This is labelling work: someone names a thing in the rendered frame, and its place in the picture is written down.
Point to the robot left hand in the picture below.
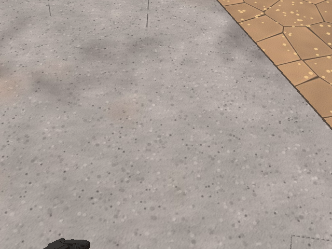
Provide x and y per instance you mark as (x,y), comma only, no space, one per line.
(68,244)

